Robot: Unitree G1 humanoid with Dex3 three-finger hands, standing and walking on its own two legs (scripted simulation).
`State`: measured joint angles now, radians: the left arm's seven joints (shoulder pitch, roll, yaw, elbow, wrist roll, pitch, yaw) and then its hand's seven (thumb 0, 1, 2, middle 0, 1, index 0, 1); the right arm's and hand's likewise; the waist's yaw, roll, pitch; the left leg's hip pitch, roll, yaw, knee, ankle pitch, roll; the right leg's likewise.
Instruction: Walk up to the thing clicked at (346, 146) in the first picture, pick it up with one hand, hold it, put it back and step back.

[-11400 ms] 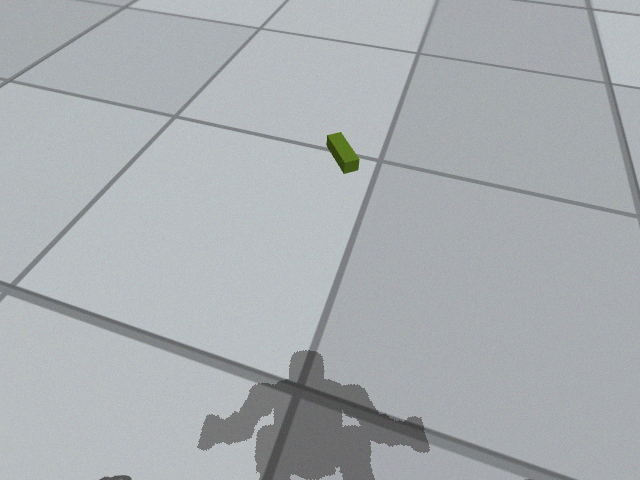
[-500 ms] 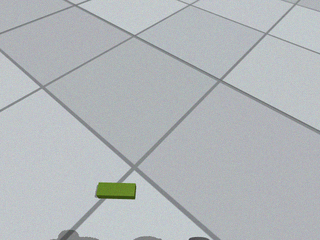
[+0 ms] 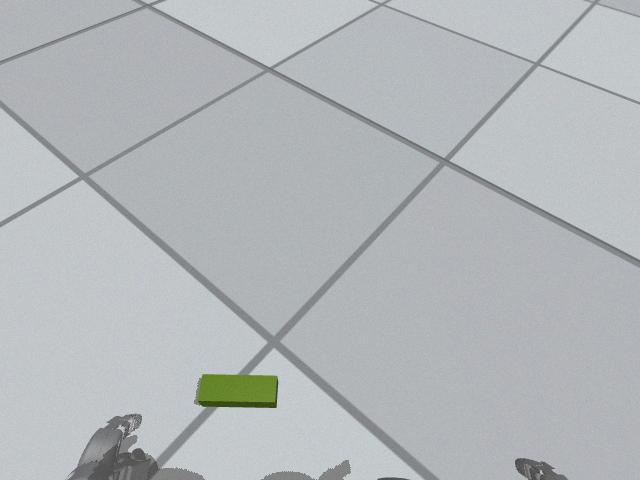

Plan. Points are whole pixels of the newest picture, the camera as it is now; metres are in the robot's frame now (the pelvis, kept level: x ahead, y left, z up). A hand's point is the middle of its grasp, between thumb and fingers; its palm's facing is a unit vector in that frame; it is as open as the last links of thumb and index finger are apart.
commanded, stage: walk up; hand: left
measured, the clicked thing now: (239, 391) +0.39 +0.22 -0.75
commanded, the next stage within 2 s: none
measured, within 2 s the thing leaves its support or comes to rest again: neither
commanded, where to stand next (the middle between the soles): +0.01 -0.02 m, yaw +0 degrees
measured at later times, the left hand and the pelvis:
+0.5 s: hand out of the picture +0.07 +0.24 -0.15, palm faces +0.00 -0.94 -0.34, open 7.4 cm; pelvis -0.02 -0.01 +0.00, yaw +1 degrees
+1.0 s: hand out of the picture +0.04 +0.22 -0.15, palm faces +0.03 -0.95 -0.32, open 7.4 cm; pelvis -0.03 -0.03 +0.00, yaw +1 degrees
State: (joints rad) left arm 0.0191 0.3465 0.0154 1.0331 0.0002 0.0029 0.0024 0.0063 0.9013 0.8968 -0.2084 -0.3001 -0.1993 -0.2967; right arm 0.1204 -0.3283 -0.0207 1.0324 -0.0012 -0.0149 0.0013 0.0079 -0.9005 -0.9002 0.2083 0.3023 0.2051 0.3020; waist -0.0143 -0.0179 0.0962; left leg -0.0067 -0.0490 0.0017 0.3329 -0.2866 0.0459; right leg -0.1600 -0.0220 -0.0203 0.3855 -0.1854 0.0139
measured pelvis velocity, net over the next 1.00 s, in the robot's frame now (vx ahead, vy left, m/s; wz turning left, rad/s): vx -0.03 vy -0.03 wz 0.02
